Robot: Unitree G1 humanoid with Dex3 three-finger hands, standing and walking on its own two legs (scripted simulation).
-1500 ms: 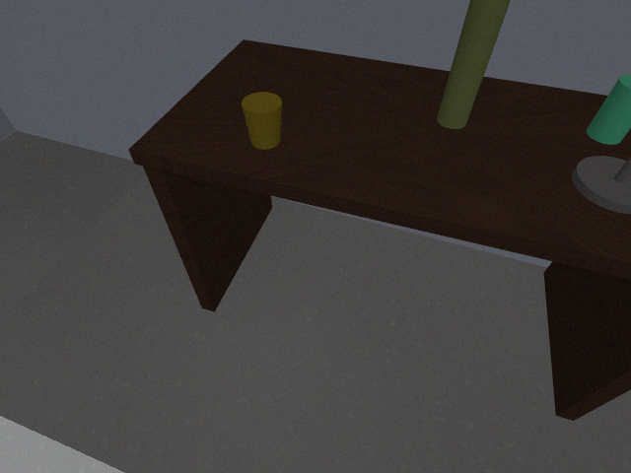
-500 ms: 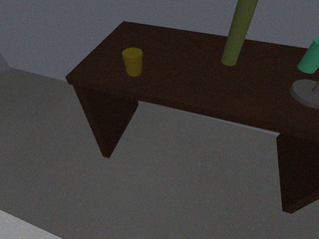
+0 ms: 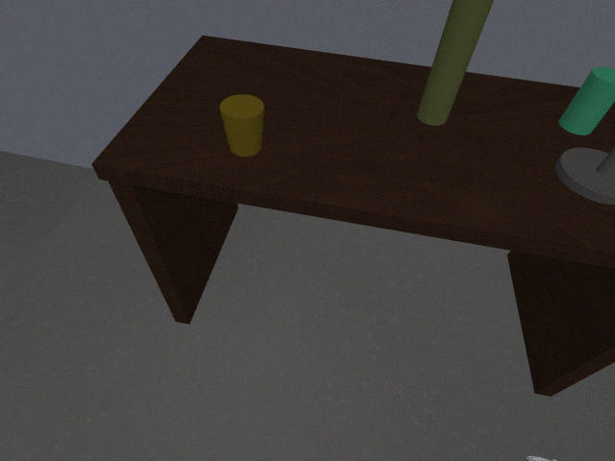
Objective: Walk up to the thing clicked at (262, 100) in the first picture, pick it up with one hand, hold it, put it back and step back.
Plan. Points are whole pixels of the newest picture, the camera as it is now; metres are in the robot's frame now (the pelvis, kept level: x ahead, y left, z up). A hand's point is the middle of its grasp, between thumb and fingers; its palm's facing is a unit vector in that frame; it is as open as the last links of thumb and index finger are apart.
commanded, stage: walk up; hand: left
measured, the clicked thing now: (243, 127) +0.72 +0.13 +0.01
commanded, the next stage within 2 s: none
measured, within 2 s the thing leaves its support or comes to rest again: neither
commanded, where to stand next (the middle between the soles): +0.25 +0.01 m, yaw -11 degrees
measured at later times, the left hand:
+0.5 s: hand (156, 343) +0.32 +0.25 -0.12, palm faces -0.17 -0.90 -0.40, open 7.3 cm
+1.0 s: hand (142, 342) +0.34 +0.29 -0.17, palm faces -0.26 -0.91 -0.33, open 7.4 cm
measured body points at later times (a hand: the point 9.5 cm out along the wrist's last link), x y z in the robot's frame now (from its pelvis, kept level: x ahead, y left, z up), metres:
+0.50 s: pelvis +0.16 +0.01 +0.00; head +0.20 -0.02 +0.44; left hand +0.33 +0.29 -0.09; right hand +0.15 -0.29 -0.14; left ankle +0.07 +0.13 -0.65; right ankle +0.23 -0.09 -0.73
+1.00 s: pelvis +0.20 +0.04 +0.00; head +0.27 +0.08 +0.44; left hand +0.36 +0.34 -0.15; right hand +0.20 -0.29 -0.08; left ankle +0.28 +0.15 -0.73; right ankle +0.13 -0.11 -0.66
